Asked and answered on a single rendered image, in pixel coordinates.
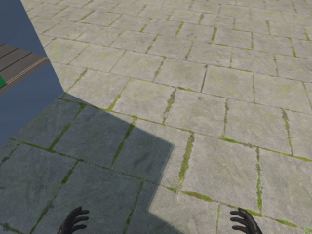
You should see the left robot hand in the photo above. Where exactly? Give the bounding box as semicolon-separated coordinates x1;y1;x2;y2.
57;206;89;234

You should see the table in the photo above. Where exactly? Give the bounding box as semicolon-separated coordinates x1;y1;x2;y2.
0;42;50;96

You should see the right robot hand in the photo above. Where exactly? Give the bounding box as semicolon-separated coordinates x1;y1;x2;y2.
230;207;263;234

